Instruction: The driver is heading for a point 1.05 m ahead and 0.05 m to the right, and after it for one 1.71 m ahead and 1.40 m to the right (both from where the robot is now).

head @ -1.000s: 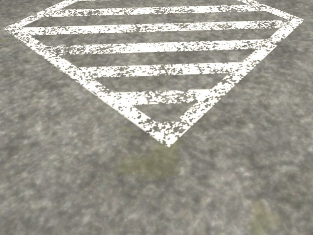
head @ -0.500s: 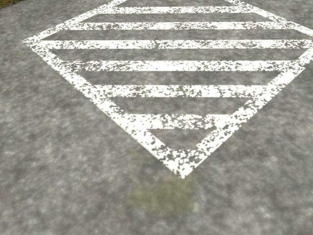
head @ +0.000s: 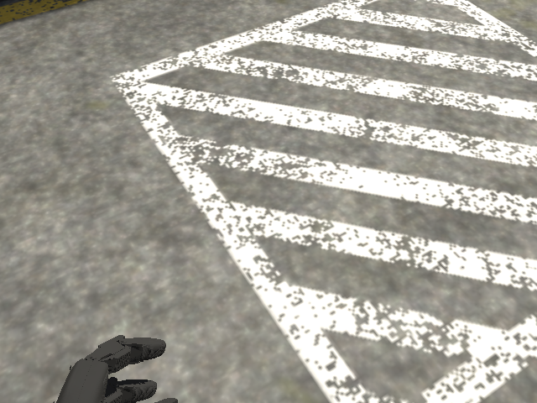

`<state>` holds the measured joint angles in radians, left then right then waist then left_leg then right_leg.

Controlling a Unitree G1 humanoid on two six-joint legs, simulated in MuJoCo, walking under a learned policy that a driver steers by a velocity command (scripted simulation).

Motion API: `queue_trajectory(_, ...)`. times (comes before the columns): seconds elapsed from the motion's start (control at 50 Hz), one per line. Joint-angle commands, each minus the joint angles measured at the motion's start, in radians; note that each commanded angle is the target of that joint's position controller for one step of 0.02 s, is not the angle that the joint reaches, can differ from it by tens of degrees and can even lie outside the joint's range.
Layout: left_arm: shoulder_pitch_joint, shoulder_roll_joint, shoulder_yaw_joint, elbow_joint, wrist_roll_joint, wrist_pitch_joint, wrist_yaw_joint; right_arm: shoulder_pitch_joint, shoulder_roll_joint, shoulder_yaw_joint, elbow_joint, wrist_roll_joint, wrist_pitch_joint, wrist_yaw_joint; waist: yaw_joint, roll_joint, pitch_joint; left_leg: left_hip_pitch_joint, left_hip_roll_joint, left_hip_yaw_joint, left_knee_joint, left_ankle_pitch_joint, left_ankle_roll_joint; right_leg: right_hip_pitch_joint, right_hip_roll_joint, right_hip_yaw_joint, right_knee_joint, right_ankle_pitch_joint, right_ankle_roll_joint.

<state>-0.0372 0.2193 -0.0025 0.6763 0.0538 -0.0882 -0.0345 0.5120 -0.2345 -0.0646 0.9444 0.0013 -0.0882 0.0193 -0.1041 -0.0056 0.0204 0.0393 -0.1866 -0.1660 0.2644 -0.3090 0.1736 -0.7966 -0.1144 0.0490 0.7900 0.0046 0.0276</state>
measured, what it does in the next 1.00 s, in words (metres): walks ahead: right foot, then left foot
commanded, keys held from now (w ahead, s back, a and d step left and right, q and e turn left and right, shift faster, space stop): w+q+shift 0.08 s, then w+shift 0.36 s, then w+e+shift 0.56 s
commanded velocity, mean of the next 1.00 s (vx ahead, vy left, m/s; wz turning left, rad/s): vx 1.00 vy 0.00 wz -0.06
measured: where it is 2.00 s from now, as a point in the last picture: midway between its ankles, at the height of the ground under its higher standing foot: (257, 81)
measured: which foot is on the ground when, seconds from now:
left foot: down 0.00-0.12, up 0.14-0.56, down 0.58-1.00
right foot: up 0.00-0.12, down 0.14-0.56, up 0.58-1.00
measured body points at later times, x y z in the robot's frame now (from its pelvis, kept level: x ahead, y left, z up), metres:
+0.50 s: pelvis +0.46 +0.02 -0.01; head +0.49 +0.03 +0.44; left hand +0.27 +0.23 -0.13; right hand +0.79 -0.09 -0.05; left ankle +0.63 +0.19 -0.69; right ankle +0.32 -0.13 -0.73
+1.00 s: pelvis +0.92 +0.12 -0.03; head +0.94 +0.11 +0.42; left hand +1.16 +0.34 -0.11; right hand +0.84 -0.14 -0.16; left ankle +0.67 +0.19 -0.72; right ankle +1.11 +0.07 -0.71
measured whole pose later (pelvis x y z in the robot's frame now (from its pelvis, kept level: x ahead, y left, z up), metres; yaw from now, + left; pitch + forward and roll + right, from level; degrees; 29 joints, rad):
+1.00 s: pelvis +0.92 +0.12 -0.03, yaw -5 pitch +0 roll +2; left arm 0.02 0.29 0.03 0.71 0.02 -0.03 -0.08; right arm 0.49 -0.25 -0.03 0.94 -0.02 -0.10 -0.03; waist -0.03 -0.03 0.05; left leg 0.27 -0.02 0.33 0.31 -0.46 -0.04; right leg -0.68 0.00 -0.19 0.72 0.03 -0.18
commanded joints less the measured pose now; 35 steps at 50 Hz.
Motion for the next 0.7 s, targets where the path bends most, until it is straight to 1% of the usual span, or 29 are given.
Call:
queue_trajectory(0.02, -0.121, 0.076, 0.008, -0.105, -0.017, -0.006, -0.001, 0.01, -0.17, -0.037, -0.071, 0.007, -0.016, -0.008, 0.008, 0.055, 0.064, -0.187, 0.215, -0.206, -0.074, 0.699, 0.05, 0.231, 0.105, -0.083, -0.145, 0.118, -0.015)
queue_trajectory(0.06, -0.089, 0.097, 0.011, -0.117, -0.02, -0.006, 0.009, -0.026, -0.19, -0.04, -0.084, 0.011, -0.012, -0.019, 0.041, 0.065, 0.022, -0.117, 0.213, -0.202, 0.015, 0.858, 0.017, 0.361, 0.139, -0.07, -0.269, 0.085, -0.037)
queue_trajectory(0.08, -0.017, 0.132, 0.025, -0.103, -0.024, -0.007, 0.021, -0.041, -0.215, -0.045, -0.09, 0.01, -0.014, -0.023, 0.076, 0.078, -0.042, -0.096, 0.215, -0.211, 0.114, 0.99, -0.007, 0.493, 0.166, -0.06, -0.285, 0.042, -0.045)
queue_trajectory(0.1, 0.121, 0.185, 0.048, -0.071, -0.034, -0.01, 0.036, -0.064, -0.253, -0.052, -0.094, -0.001, -0.019, -0.021, 0.148, 0.091, -0.135, -0.078, 0.226, -0.213, 0.274, 1.06, -0.021, 0.645, 0.167, -0.05, -0.274, -0.014, -0.058)
queue_trajectory(0.12, 0.326, 0.226, 0.069, -0.017, -0.038, -0.01, 0.057, -0.12, -0.272, -0.056, -0.104, -0.012, -0.024, -0.015, 0.265, 0.087, -0.219, -0.135, 0.204, -0.19, 0.49, 1.014, -0.026, 0.839, 0.13, -0.056, -0.282, -0.062, -0.071)
queue_trajectory(0.14, 0.526, 0.28, 0.091, 0.021, -0.013, -0.01, 0.08, -0.142, -0.181, -0.034, -0.125, -0.024, -0.034, -0.011, 0.333, 0.025, -0.326, -0.285, 0.165, -0.14, 0.787, 0.738, -0.025, 1.066, -0.014, 0.075, -0.229, -0.323, -0.098)
queue_trajectory(0.16, 0.505, 0.333, 0.102, 0.031, 0.037, -0.016, 0.074, 0.036, -0.001, 0.009, -0.147, 0.032, -0.029, -0.012, 0.177, -0.314, -0.429, -0.627, 0.043, -0.032, 1.122, -0.191, -0.064, 1.314, -0.344, 0.629, -0.325, -0.418, -0.233)
queue_trajectory(0.18, 0.452, 0.276, 0.111, 0.029, 0.011, -0.01, 0.047, 0.014, -0.098, 0.012, -0.142, 0.016, -0.021, -0.022, 0.191, -0.273, -0.42, -0.726, 0.096, 0.01, 1.182, -0.105, -0.042, 1.227, -0.316, 0.85, -0.466, -0.64, -0.275)
queue_trajectory(0.2, 0.352, 0.172, 0.091, 0.025, 0.0, -0.013, 0.036, -0.104, -0.129, 0.005, -0.142, -0.006, -0.01, -0.019, 0.176, -0.127, -0.231, -0.744, 0.157, 0.021, 1.138, 0.019, -0.043, 1.043, -0.248, 0.671, -0.514, -0.68, -0.25)
queue_trajectory(0.22, 0.325, 0.126, 0.082, 0.044, -0.002, -0.015, 0.028, -0.182, -0.126, 0.008, -0.16, -0.024, -0.005, -0.007, 0.17, -0.012, -0.128, -0.734, 0.177, 0.034, 1.094, 0.058, -0.046, 0.904, -0.209, 0.541, -0.527, -0.553, -0.238)
queue_trajectory(0.24, 0.342, 0.111, 0.076, 0.07, 0.003, -0.019, 0.027, -0.238, -0.112, 0.011, -0.18, -0.035, 0.001, 0.005, 0.16, 0.012, -0.076, -0.729, 0.197, 0.032, 1.062, 0.054, -0.046, 0.822, -0.169, 0.436, -0.538, -0.431, -0.22)
queue_trajectory(0.26, 0.377, 0.083, 0.064, 0.108, 0.002, -0.025, 0.027, -0.25, -0.087, 0.017, -0.202, -0.042, 0.01, 0.019, 0.132, -0.011, -0.038, -0.721, 0.209, 0.026, 1.035, 0.045, -0.05, 0.752, -0.136, 0.359, -0.558, -0.373, -0.209)
queue_trajectory(0.3, 0.422, 0.074, 0.059, 0.156, -0.017, -0.044, 0.018, -0.277, -0.052, 0.033, -0.233, -0.048, 0.023, 0.029, 0.103, -0.056, -0.006, -0.754, 0.226, 0.016, 0.978, 0.018, -0.057, 0.716, -0.124, 0.285, -0.596, -0.286, -0.203)
queue_trajectory(0.32, 0.435, 0.088, 0.061, 0.17, -0.027, -0.052, 0.016, -0.31, -0.048, 0.038, -0.253, -0.051, 0.028, 0.033, 0.093, -0.059, 0.02, -0.795, 0.233, 0.016, 0.948, 0.028, -0.063, 0.7, -0.126, 0.244, -0.624, -0.249, -0.204)
queue_trajectory(0.38, 0.431, 0.132, 0.065, 0.177, -0.035, -0.063, 0.014, -0.463, -0.076, 0.052, -0.334, -0.054, 0.021, 0.046, 0.083, -0.053, 0.087, -0.814, 0.245, 0.069, 0.738, 0.183, -0.083, 0.625, -0.087, 0.077, -0.712, -0.08, -0.194)
queue_trajectory(0.42, 0.437, 0.149, 0.065, 0.183, -0.047, -0.066, 0.01, -0.543, -0.069, 0.068, -0.36, -0.046, 0.012, 0.065, 0.093, -0.03, 0.103, -0.634, 0.236, 0.185, 0.51, 0.338, -0.076, 0.533, -0.039, -0.038, -0.79, 0.021, -0.17)
queue_trajectory(0.46, 0.493, 0.182, 0.066, 0.208, -0.057, -0.068, 0.005, -0.598, -0.062, 0.075, -0.37, -0.04, 0.008, 0.069, 0.113, -0.028, 0.121, -0.51, 0.227, 0.238, 0.429, 0.411, -0.059, 0.545, -0.061, -0.045, -0.838, 0.177, -0.178)
queue_trajectory(0.48, 0.515, 0.202, 0.067, 0.218, -0.056, -0.064, 0.006, -0.608, -0.075, 0.073, -0.373, -0.042, 0.006, 0.063, 0.111, -0.03, 0.116, -0.503, 0.216, 0.243, 0.389, 0.398, -0.052, 0.62, -0.073, -0.048, -0.803, 0.307, -0.178)
queue_trajectory(0.5, 0.531, 0.227, 0.069, 0.226, -0.053, -0.059, 0.01, -0.601, -0.095, 0.067, -0.369, -0.047, 0.004, 0.053, 0.102, -0.041, 0.086, -0.48, 0.185, 0.256, 0.362, 0.349, -0.046, 0.707, -0.076, -0.057, -0.727, 0.532, -0.175)
queue_trajectory(0.52, 0.546, 0.26, 0.073, 0.235, -0.05, -0.051, 0.017, -0.557, -0.119, 0.057, -0.36, -0.053, 0.002, 0.039, 0.074, -0.077, 0.031, -0.411, 0.151, 0.256, 0.345, 0.271, -0.041, 0.771, -0.089, -0.056, -0.609, 0.741, -0.166)
queue_trajectory(0.54, 0.546, 0.288, 0.077, 0.241, -0.043, -0.039, 0.027, -0.42, -0.157, 0.04, -0.323, -0.057, 0.0, 0.024, 0.004, -0.103, -0.06, -0.262, 0.127, 0.234, 0.331, 0.201, -0.033, 0.792, -0.096, -0.051, -0.417, 0.845, -0.154)
queue_trajectory(0.56, 0.526, 0.297, 0.078, 0.238, -0.044, -0.027, 0.034, -0.217, -0.192, 0.02, -0.259, -0.059, -0.001, 0.006, -0.095, -0.102, -0.16, -0.031, 0.137, 0.216, 0.292, 0.185, -0.032, 0.71, -0.067, -0.057, -0.16, 0.761, -0.142)
queue_trajectory(0.58, 0.531, 0.228, 0.062, 0.214, -0.039, -0.024, 0.032, -0.062, -0.274, -0.009, -0.223, -0.079, -0.001, -0.016, -0.135, -0.038, -0.27, 0.216, 0.321, 0.035, 0.313, -0.038, -0.028, 0.494, -0.008, -0.062, 0.171, 0.405, -0.139)
queue_trajectory(0.6, 0.667, 0.034, 0.026, 0.177, -0.07, -0.023, 0.024, -0.05, -0.343, -0.027, -0.229, -0.11, -0.008, -0.022, -0.002, 0.233, -0.433, 0.471, 0.642, -0.441, 0.229, -0.266, 0.025, 0.17, 0.109, -0.017, 0.563, -0.495, -0.13)
queue_trajectory(0.62, 0.587, 0.145, 0.049, 0.16, -0.084, -0.019, 0.029, -0.053, -0.298, -0.028, -0.234, -0.07, 0.002, -0.016, -0.044, 0.169, -0.454, 0.373, 0.652, -0.624, 0.045, -0.376, 0.028, 0.093, 0.108, 0.033, 0.659, -0.422, -0.152)
queue_trajectory(0.64, 0.456, 0.171, 0.06, 0.139, -0.076, -0.013, 0.029, -0.145, -0.221, -0.012, -0.217, -0.06, -0.004, -0.014, -0.008, 0.093, -0.223, 0.197, 0.577, -0.422, 0.022, -0.304, 0.003, 0.038, 0.056, 0.029, 0.613, -0.288, -0.152)
queue_trajectory(0.66, 0.424, 0.142, 0.053, 0.137, -0.067, -0.01, 0.019, -0.194, -0.174, -0.004, -0.208, -0.055, -0.012, -0.01, 0.024, 0.065, -0.118, 0.058, 0.542, -0.288, -0.002, -0.139, -0.008, 0.056, 0.025, 0.023, 0.553, -0.24, -0.147)
queue_trajectory(0.68, 0.423, 0.124, 0.054, 0.154, -0.058, 0.005, 0.01, -0.216, -0.144, 0.001, -0.196, -0.053, -0.018, -0.008, 0.057, 0.051, -0.063, -0.041, 0.49, -0.164, -0.034, -0.022, -0.039, 0.101, 0.002, 0.025, 0.522, -0.229, -0.14)
queue_trajectory(0.7, 0.46, 0.102, 0.053, 0.156, -0.045, 0.024, 0.001, -0.21, -0.13, 0.006, -0.185, -0.042, -0.024, -0.012, 0.096, 0.099, -0.053, -0.107, 0.487, -0.091, -0.053, 0.03, -0.042, 0.144, -0.009, 0.02, 0.511, -0.229, -0.129)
